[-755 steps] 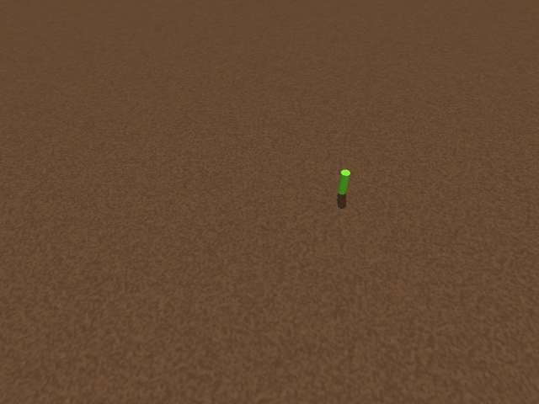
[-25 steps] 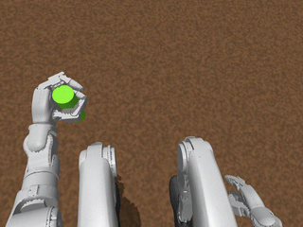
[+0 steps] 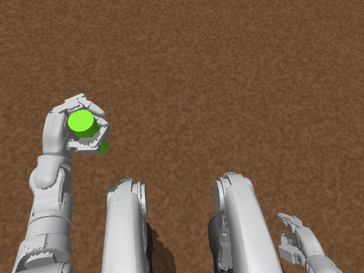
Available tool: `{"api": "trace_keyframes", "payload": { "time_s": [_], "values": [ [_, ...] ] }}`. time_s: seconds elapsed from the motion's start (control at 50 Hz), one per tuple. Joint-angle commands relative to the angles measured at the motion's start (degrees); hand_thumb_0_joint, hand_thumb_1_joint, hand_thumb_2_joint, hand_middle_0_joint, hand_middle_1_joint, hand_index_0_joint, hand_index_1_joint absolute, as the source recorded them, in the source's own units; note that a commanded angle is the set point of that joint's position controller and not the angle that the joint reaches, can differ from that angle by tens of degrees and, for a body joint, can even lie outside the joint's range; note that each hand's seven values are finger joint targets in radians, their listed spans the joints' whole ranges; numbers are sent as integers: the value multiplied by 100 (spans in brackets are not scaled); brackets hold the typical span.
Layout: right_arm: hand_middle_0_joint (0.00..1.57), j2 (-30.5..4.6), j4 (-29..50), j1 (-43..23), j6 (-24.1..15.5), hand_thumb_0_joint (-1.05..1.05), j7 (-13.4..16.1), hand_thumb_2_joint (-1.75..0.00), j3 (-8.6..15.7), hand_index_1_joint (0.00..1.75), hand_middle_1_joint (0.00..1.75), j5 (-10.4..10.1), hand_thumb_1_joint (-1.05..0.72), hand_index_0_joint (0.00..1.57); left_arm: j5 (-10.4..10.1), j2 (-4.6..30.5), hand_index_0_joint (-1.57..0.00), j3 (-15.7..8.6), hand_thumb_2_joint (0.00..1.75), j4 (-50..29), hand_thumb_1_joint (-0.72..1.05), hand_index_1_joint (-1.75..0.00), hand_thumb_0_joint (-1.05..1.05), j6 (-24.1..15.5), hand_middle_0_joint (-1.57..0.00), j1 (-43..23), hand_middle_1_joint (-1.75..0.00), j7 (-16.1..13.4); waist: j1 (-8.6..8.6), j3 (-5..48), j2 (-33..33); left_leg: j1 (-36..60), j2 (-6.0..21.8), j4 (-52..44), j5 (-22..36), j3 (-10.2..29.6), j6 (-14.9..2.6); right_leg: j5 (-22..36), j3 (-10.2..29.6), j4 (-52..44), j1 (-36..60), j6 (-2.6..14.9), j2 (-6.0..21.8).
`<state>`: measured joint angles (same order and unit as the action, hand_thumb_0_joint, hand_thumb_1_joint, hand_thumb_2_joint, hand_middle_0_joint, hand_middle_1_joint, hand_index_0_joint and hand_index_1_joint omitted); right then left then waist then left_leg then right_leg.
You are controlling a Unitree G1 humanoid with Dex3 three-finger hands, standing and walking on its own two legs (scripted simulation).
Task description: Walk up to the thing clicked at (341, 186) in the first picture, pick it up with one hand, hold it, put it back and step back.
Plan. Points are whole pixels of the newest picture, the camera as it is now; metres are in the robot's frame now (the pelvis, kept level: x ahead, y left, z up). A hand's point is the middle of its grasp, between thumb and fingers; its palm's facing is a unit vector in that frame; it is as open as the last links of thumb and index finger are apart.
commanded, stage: lift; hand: left
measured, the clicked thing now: (90, 134) +0.41 +0.21 -0.04
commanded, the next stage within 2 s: hold in 1.78 s
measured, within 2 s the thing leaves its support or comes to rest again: neither
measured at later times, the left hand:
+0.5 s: hand (43, 97) +0.38 +0.19 +0.17, palm faces -0.06 -1.00 -0.04, open 5.9 cm
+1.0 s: hand out of the picture +0.38 +0.19 +0.29, palm faces -0.07 -1.00 -0.02, open 5.9 cm
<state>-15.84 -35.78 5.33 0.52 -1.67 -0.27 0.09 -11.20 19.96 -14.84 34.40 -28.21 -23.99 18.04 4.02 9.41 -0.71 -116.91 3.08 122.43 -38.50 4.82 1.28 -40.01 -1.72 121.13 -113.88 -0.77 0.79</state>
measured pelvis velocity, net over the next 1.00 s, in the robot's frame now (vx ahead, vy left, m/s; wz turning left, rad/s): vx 0.05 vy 0.01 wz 0.05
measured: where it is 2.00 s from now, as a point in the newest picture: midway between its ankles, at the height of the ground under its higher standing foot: (183, 264)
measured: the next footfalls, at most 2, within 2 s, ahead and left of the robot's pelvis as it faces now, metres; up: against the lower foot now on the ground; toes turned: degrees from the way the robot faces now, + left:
none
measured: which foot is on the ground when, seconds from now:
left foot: down 0.00-1.00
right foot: down 0.00-1.00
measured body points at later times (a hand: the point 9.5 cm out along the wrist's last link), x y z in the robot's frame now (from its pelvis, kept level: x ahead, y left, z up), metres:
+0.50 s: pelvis +0.03 +0.01 +0.14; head +0.17 +0.03 +0.56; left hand +0.38 +0.24 +0.18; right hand +0.21 -0.24 +0.02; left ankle +0.09 +0.13 -0.38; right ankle +0.09 -0.13 -0.38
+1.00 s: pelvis +0.05 +0.01 +0.25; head +0.15 +0.02 +0.69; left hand +0.38 +0.24 +0.29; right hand +0.21 -0.24 +0.14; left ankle +0.09 +0.13 -0.38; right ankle +0.09 -0.13 -0.38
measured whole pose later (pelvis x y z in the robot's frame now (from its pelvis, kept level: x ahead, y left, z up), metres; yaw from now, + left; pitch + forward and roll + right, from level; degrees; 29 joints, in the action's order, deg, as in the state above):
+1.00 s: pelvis +0.05 +0.01 +0.25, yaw +3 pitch +18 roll -2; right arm -13.9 -35.1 12.4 -3.8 2.4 0.0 -2.7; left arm -13.5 15.6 -7.9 18.8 -17.0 -7.7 14.9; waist 1.9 7.2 -1.4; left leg -60.4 3.2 72.8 -30.6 1.5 1.0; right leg -31.3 -2.1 71.0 -57.7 -0.9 1.3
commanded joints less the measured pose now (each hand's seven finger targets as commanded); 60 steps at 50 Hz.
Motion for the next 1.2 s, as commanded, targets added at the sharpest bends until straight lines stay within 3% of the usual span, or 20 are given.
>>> {"api": "trace_keyframes", "payload": {
  "time_s": [0.0,0.1,0.22,0.28,0.34,0.36,0.4,0.42,0.48,0.5,0.54,0.56,0.6,0.7,0.72,0.82,0.84,0.92,1.08,1.18],
  "values": [
    [20,-1018,561,413,-235,0,132,-90,415,30,30,-78,-90,20,-256,973,-130,-283,121,-1712,56,-133,0,-224,-129,-1341,-135,-55,-13,3555,-389,2657,-187,-1703,545,-230,-327,815,-71,-1976,2228,280,-141],
    [20,-974,702,375,-239,0,201,-90,446,30,30,-150,-90,20,-232,1035,-129,-310,121,-2329,59,-132,0,23,-128,-1034,-133,-194,-133,3588,-496,3246,-158,-2205,466,-173,-287,734,-36,-2369,2535,287,-121],
    [20,-908,832,325,-277,0,295,-90,452,30,30,-242,-90,20,-276,670,-130,18,120,-2713,60,-132,0,455,-128,-259,-133,-322,-109,3465,-393,3960,-150,-2751,778,-123,-285,1077,-43,-2914,3065,262,-117],
    [20,-851,883,363,-295,0,334,-89,460,30,30,-279,-90,20,-312,823,-132,-109,120,-3368,60,-133,0,597,-130,-192,-134,-436,-184,3581,-350,4305,-156,-3029,1033,-127,-282,1325,-54,-3210,3562,240,-124],
    [20,-803,900,350,-343,0,377,-89,478,30,30,-298,-90,20,-304,533,-131,180,120,-3501,61,-132,0,783,-130,98,-134,-490,-91,3297,-291,4597,-148,-3353,1114,-113,-266,1435,-36,-3552,3904,208,-121],
    [20,-790,884,385,-360,0,393,-89,457,30,30,-318,-90,20,-306,644,-132,57,120,-3500,60,-133,0,840,-130,179,-134,-533,-136,3232,-235,4723,-143,-3453,1129,-110,-270,1458,-19,-3678,4009,206,-123],
    [20,-745,938,391,-396,0,407,-89,468,30,30,-314,-90,20,-320,527,-133,210,119,-3887,57,-133,0,890,-131,79,-135,-573,-109,3201,-343,4980,-155,-3687,1166,-124,-254,1495,1,-3916,4271,199,-124],
    [20,-712,884,433,-408,0,424,-89,420,30,30,-331,-90,20,-305,460,-134,177,119,-3414,55,-134,0,982,-132,460,-136,-598,-64,3000,-232,5134,-138,-3856,1134,-47,-252,1486,-66,-3976,4277,195,-122],
    [20,-694,876,460,-433,0,450,-89,400,30,30,-335,-90,20,-249,503,-133,192,119,-3452,57,-133,0,1013,-131,446,-134,-675,-97,2833,-312,5546,-137,-4174,1405,-2,-229,1725,-95,-4194,4542,201,-113],
    [20,-657,873,521,-461,0,453,-89,396,30,30,-324,-90,20,-237,363,-132,348,119,-3486,58,-133,0,1030,-131,537,-134,-670,-86,2772,-311,5648,-142,-4259,1526,-34,-223,1836,-100,-4300,4644,201,-120],
    [20,-687,867,515,-496,0,477,-89,423,30,30,-331,-90,20,-239,558,-133,149,119,-3527,59,-133,0,1005,-132,364,-134,-696,-132,2573,-385,5874,-137,-4566,1229,8,-188,1577,-85,-4524,4776,215,-116],
    [20,-637,832,497,-512,0,485,-89,374,30,30,-331,-90,20,-206,408,-132,310,119,-3175,58,-132,0,1032,-131,486,-133,-669,-71,2300,-357,5900,-128,-4715,1094,39,-182,1473,-93,-4618,4737,208,-117],
    [20,-643,865,500,-543,0,482,-89,381,30,30,-329,-90,20,-232,483,-134,213,119,-3276,60,-133,0,988,-133,404,-134,-654,-125,2299,-385,6078,-143,-4878,1193,15,-176,1561,-78,-4814,5016,210,-112],
    [20,-607,806,582,-626,0,477,-89,336,30,30,-316,-90,20,-251,267,-133,457,118,-2923,57,-132,0,965,-132,469,-134,-512,-82,1928,-334,6463,-159,-5295,1420,-87,-169,1759,-91,-5295,5459,209,-121],
    [20,-616,788,652,-628,0,474,-89,349,30,30,-313,-90,20,-255,378,-133,302,118,-2968,59,-131,0,925,-132,403,-133,-514,-152,2050,-393,6653,-147,-5382,1618,-62,-153,1916,-100,-5318,5597,216,-112],
    [20,-601,785,648,-680,0,469,-89,325,30,30,-307,-90,20,-311,295,-134,342,118,-2701,59,-131,0,824,-133,577,-133,-390,-167,1771,-187,6928,-173,-5823,1447,-121,-160,1788,-95,-5794,6058,191,-114],
    [20,-634,809,614,-688,0,472,-89,368,30,30,-299,-89,20,-334,398,-133,313,118,-3126,58,-131,0,742,-132,176,-132,-381,-211,1930,-330,7025,-185,-5855,1466,-161,-150,1789,-64,-5849,6159,203,-109],
    [20,-603,745,697,-671,0,476,-89,308,30,30,-276,-90,20,-368,304,-134,309,118,-2697,59,-132,0,713,-133,486,-133,-332,-194,1817,-146,7283,-186,-6049,1868,-210,-152,2184,-77,-6084,6518,180,-129],
    [20,-632,645,869,-656,0,516,-89,354,30,30,-208,-89,20,-347,359,-134,316,120,-2710,64,-131,0,586,-134,75,-132,-227,-173,1810,-100,7826,-187,-6394,2365,-343,-160,2728,11,-6565,7235,134,-122],
    [20,-586,619,826,-661,0,522,-89,337,30,30,-193,-89,20,-336,272,-136,284,122,-2309,63,-133,0,545,-135,217,-134,-169,-218,1500,-59,7928,-197,-6685,2256,-391,-159,2607,44,-6868,7487,128,-101]
  ]
}}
